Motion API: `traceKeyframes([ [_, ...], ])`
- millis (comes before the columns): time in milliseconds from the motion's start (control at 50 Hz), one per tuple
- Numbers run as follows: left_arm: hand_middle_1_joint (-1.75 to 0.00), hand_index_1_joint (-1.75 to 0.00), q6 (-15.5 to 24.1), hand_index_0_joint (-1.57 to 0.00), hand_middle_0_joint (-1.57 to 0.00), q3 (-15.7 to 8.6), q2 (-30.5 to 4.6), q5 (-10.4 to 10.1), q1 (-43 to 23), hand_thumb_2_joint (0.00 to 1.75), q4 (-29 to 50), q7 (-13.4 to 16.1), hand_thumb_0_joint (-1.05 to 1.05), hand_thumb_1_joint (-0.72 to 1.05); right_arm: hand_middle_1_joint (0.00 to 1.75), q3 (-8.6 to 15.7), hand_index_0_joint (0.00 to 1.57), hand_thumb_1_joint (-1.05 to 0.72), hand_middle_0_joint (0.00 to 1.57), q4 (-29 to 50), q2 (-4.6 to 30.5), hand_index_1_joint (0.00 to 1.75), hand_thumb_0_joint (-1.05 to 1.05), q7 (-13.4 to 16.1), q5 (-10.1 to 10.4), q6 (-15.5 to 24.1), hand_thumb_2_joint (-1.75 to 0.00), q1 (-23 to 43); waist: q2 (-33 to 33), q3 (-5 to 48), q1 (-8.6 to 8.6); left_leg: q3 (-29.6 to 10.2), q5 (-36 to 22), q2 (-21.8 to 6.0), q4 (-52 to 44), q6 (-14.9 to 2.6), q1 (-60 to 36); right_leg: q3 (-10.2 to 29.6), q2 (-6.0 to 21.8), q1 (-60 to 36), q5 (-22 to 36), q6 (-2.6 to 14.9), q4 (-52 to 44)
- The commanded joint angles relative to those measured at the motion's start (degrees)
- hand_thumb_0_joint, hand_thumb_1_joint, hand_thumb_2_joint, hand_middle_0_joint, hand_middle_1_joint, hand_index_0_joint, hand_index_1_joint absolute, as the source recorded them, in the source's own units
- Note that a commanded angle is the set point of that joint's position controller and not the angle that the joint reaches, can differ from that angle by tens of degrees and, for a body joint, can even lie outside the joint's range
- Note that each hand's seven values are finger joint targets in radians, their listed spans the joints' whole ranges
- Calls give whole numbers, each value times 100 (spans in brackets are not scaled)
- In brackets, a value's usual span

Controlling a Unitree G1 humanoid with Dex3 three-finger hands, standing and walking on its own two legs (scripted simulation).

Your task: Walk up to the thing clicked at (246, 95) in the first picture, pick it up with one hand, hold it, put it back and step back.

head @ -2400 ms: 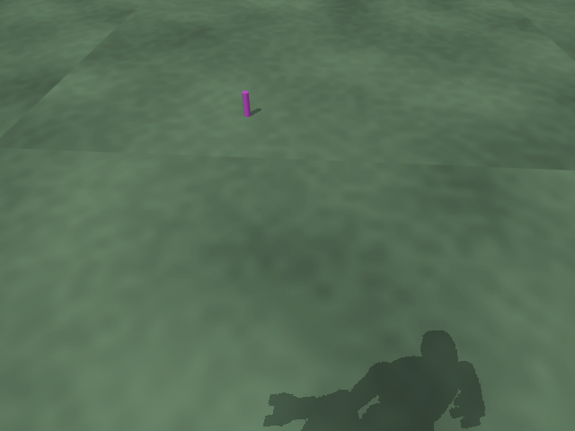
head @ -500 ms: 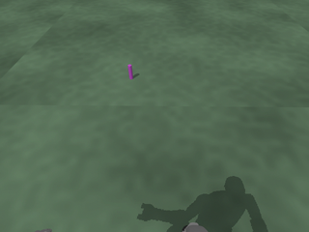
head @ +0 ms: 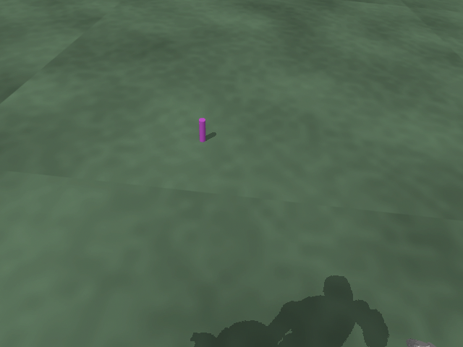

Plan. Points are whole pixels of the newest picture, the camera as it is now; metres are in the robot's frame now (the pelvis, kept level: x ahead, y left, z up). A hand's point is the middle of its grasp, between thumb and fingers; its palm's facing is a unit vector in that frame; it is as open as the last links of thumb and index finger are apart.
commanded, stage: walk up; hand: left
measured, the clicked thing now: (202, 130) +1.49 +0.18 -0.67
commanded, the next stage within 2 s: none
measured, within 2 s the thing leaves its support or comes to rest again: neither
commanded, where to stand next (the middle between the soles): +1.13 -0.03 m, yaw +1 degrees
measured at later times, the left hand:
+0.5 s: hand (145, 222) +0.41 +0.21 -0.10, palm faces -0.04 -0.92 -0.38, open 7.4 cm
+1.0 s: hand (138, 195) +0.52 +0.26 -0.14, palm faces -0.01 -0.94 -0.34, open 7.4 cm
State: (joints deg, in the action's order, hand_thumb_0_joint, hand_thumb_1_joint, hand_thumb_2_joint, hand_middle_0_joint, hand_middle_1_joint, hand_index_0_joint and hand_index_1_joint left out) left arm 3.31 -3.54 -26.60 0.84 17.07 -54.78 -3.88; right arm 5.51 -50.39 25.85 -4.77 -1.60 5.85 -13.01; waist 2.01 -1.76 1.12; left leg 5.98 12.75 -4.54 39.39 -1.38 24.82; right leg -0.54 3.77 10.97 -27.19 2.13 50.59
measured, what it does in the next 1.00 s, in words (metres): walks ahead: right foot, then left foot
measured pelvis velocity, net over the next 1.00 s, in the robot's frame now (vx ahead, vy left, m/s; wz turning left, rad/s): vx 0.51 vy -0.02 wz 0.01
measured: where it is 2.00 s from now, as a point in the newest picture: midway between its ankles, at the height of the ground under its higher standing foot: (240, 207)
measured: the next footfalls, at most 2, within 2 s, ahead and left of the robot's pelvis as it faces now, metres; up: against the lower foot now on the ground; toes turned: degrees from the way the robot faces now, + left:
right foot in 0.38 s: +0.39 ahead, -0.16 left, +0.00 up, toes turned -7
left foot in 0.84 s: +0.60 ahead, +0.10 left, +0.00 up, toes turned +7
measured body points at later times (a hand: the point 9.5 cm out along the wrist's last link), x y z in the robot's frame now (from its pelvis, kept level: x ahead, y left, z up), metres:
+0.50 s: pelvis +0.27 -0.05 +0.01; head +0.29 -0.07 +0.46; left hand +0.42 +0.26 -0.07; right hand +0.29 -0.37 -0.13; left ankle +0.16 +0.10 -0.64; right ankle +0.35 -0.15 -0.71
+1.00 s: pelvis +0.51 -0.02 +0.02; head +0.52 +0.01 +0.47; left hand +0.53 +0.31 -0.11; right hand +0.62 -0.33 -0.07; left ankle +0.56 +0.10 -0.71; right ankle +0.48 -0.16 -0.65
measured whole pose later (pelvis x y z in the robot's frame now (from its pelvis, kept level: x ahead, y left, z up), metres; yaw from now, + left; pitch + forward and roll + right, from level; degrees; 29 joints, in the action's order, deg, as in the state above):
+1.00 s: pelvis +0.51 -0.02 +0.02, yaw +1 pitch -3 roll +0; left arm 2.7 -2.3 -25.6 -0.3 18.9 -53.8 -3.0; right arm 2.5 -48.5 22.4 -3.2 0.1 5.3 -13.2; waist 3.5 -4.3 1.2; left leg 6.1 12.2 -2.2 31.5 -1.5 16.2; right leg 0.8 2.7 23.2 -21.1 2.2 61.9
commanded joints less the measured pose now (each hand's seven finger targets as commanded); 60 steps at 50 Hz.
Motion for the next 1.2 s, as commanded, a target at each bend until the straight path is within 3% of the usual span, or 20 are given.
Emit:
traceKeyframes([
  [0,-30,-30,245,-20,-20,-137,-1269,-140,-316,90,614,172,0,90,30,432,20,-90,20,261,1793,30,0,254,212,97,-90,-558,-648,139,-408,-3448,1814,-1978,-2692,-1158,-2542,743,58,3301,706,86,2089],
  [40,-30,-30,212,-20,-20,-169,-1180,-152,-169,90,417,93,0,90,30,252,20,-90,20,305,1359,30,0,271,184,135,-90,-319,-850,-78,-186,-1952,673,-1424,-2598,-952,-1819,609,351,2735,941,0,1370],
  [80,-30,-30,151,-20,-20,-180,-1102,-124,-167,90,406,-8,0,90,30,211,20,-90,20,299,1349,30,0,263,167,166,-90,-331,-1019,-102,-155,-1365,1,-1295,-2694,-952,-1554,411,406,2334,1105,-166,770],
  [160,-30,-30,95,-20,-20,-153,-936,-56,-801,90,679,-137,0,90,30,219,20,-90,20,317,1404,30,0,254,166,181,-90,-541,-895,-108,-343,-930,-607,-1210,-2701,-1141,-2079,33,426,2525,1505,-219,-408],
  [280,-30,-30,91,-20,-20,-215,-753,-63,-1188,90,726,-178,0,90,30,219,20,-90,20,344,1447,30,0,255,182,76,-90,-497,-800,-8,-253,-420,-931,-997,-2256,-803,-1737,-444,10,1127,2387,-4,-1701],
  [340,-30,-30,138,-20,-20,-375,-984,-63,-284,90,455,-82,0,90,30,147,20,-90,20,412,1283,30,0,325,148,33,-90,-449,-164,409,299,-219,-1516,-773,-496,-556,-1288,-390,-111,-582,1828,173,-1975],
  [360,-30,-30,184,-20,-20,-512,-1283,-28,363,90,299,-11,0,90,30,21,20,-90,20,416,951,30,0,318,137,33,-90,-766,690,904,541,101,-1005,-276,1060,-387,-564,180,186,-1655,998,303,-2312],
  [380,-30,-30,214,-20,-20,-651,-1833,-15,811,90,358,72,0,90,30,-98,20,-90,20,532,630,30,0,305,183,33,-90,-1014,1711,1170,595,93,1323,422,2487,-159,719,2748,1764,-2465,178,752,-3054],
  [400,-30,-30,194,-20,-20,-642,-1984,-125,684,90,399,93,0,90,30,41,20,-90,20,430,1164,30,0,354,194,-16,-90,-727,1174,989,660,-552,1707,361,3106,-135,1287,3901,2206,-2236,-197,1251,-3623],
  [420,-30,-30,194,-20,-20,-575,-1807,-172,375,90,507,129,0,90,30,61,20,-90,20,302,1257,30,0,385,209,-45,-90,-532,504,506,539,-1102,1303,148,3336,-120,1245,3410,2090,-1559,30,1160,-3661],
  [500,-30,-30,265,-20,-20,-393,-1145,-135,-378,90,719,169,0,90,30,30,20,-90,20,-8,1046,30,0,251,193,-92,-90,-906,668,80,-24,-967,455,-160,2304,-66,634,1176,1226,-280,1305,967,-3684],
  [700,-30,-30,330,-20,-20,-404,-1263,-30,-191,90,919,85,0,90,30,100,20,-90,20,362,787,30,0,-27,54,-80,-90,330,366,-186,173,-318,-709,-140,-453,123,-35,215,1027,213,800,904,-3716],
  [760,-30,-30,274,-20,-20,-391,-1355,-28,-184,90,913,89,0,90,30,142,20,-90,20,316,846,30,0,-10,62,-47,-90,188,186,-67,-17,-108,-569,39,-780,5,-858,175,1125,334,1318,832,-3121],
  [800,-30,-30,239,-20,-20,-239,-1056,-32,-4,90,899,119,0,90,30,264,20,-90,20,32,1152,30,0,99,-8,0,-90,-727,-606,458,-483,-122,60,291,-1019,-247,-2351,-363,621,742,2663,568,-1254],
  [820,-30,-30,215,-20,-20,-100,-677,-104,263,90,942,155,0,90,30,404,20,-90,20,-44,1586,30,0,181,-126,23,-90,-1399,-1645,904,-749,-1663,1055,-725,-1536,-648,-3273,-648,181,1664,2043,257,528],
  [840,-30,-30,182,-20,-20,-111,-638,-180,374,90,949,181,0,90,30,483,20,-90,20,187,1952,30,0,245,-56,41,-90,-1411,-1864,981,-718,-4355,1504,-2017,-2403,-1205,-3810,-351,-712,2980,-88,22,1484],
  [860,-30,-30,154,-20,-20,-188,-1197,-99,121,90,847,257,0,90,30,512,20,-90,20,215,1980,30,0,252,203,9,-90,-1228,-965,936,-722,-4298,1251,-2160,-2405,-1460,-3311,405,-245,2847,-161,101,1858],
  [940,-30,-30,100,-20,-20,-181,-1058,-146,471,90,478,174,0,90,30,176,20,-90,20,386,1265,30,0,310,237,25,-90,-340,-927,-110,-117,-1646,-27,-1278,-2483,-929,-1524,469,285,2162,774,-33,1073],
  [1040,-30,-30,27,-20,-20,-219,-918,-24,95,90,591,-47,0,90,30,225,20,-90,20,552,1447,30,0,267,148,78,-90,-200,-1106,-333,-172,-1285,1091,-1298,-2877,-1220,-1212,99,462,2096,1196,-237,-184],
  [1180,-30,-30,104,-20,-20,-320,-833,-26,-300,90,528,-114,0,90,30,225,20,-90,20,602,1450,30,0,213,159,8,-90,-37,-890,-313,-60,-870,1488,-1068,-2438,-936,-632,-335,179,809,1983,-161,-1461],
])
